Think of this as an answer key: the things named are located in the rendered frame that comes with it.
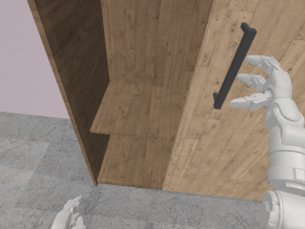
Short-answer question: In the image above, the wardrobe door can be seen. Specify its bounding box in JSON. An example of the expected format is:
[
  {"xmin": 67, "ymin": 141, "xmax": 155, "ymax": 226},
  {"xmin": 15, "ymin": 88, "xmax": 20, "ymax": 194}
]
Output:
[{"xmin": 162, "ymin": 0, "xmax": 305, "ymax": 201}]

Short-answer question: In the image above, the right robot hand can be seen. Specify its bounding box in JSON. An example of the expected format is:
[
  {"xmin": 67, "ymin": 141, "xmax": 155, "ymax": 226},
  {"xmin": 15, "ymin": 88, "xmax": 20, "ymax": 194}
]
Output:
[{"xmin": 229, "ymin": 55, "xmax": 293, "ymax": 111}]

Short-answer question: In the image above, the right robot forearm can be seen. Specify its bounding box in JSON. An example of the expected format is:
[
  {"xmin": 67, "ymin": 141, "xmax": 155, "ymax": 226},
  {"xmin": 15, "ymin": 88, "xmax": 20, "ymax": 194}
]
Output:
[{"xmin": 264, "ymin": 97, "xmax": 305, "ymax": 197}]

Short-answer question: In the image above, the left robot hand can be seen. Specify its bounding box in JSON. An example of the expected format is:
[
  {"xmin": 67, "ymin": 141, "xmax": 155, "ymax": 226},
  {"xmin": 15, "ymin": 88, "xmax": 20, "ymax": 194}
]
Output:
[{"xmin": 51, "ymin": 196, "xmax": 86, "ymax": 229}]

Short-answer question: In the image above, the handle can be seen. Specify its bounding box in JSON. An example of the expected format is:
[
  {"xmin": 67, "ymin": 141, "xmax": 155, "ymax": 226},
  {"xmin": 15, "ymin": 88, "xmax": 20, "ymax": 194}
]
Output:
[{"xmin": 213, "ymin": 22, "xmax": 257, "ymax": 110}]

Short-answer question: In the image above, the robot right upper arm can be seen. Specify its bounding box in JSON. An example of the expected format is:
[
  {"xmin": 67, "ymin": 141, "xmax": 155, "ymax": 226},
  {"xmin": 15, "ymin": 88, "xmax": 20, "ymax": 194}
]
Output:
[{"xmin": 259, "ymin": 190, "xmax": 305, "ymax": 229}]

